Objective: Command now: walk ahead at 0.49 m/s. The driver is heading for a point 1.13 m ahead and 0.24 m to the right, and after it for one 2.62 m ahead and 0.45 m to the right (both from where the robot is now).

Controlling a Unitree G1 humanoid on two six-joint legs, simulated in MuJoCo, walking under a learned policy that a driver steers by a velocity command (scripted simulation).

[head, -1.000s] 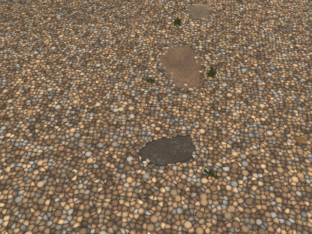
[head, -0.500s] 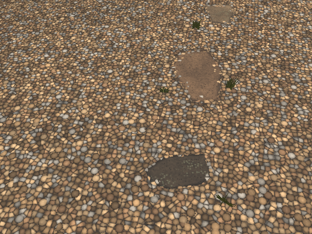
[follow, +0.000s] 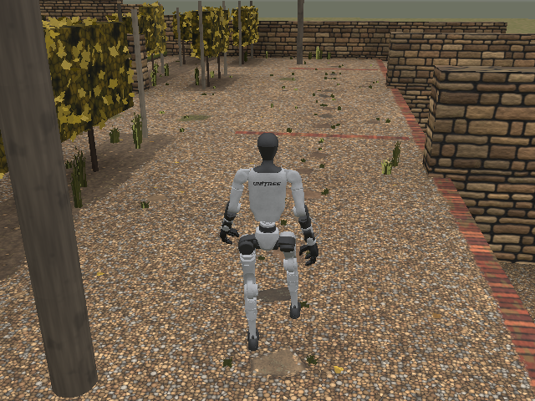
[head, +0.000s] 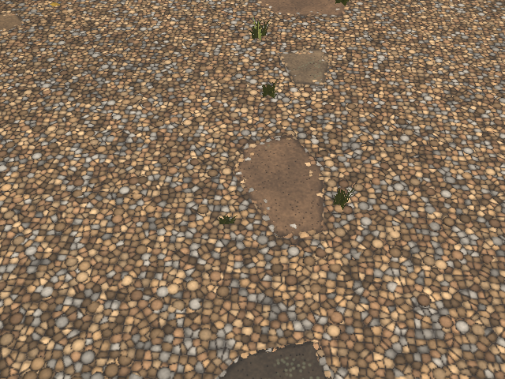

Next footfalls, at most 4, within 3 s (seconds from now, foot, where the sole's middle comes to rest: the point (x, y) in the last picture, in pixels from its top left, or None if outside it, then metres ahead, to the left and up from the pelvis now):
0.18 right None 0.30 -0.16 -0.78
0.74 left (219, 347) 0.61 0.08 -0.78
1.30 right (307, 262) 0.87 -0.20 -0.78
1.78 left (264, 208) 1.10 -0.08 -0.78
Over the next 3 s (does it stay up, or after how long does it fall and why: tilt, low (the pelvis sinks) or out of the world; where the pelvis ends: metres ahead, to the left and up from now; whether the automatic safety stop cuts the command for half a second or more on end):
stays up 1.39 -0.19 -0.02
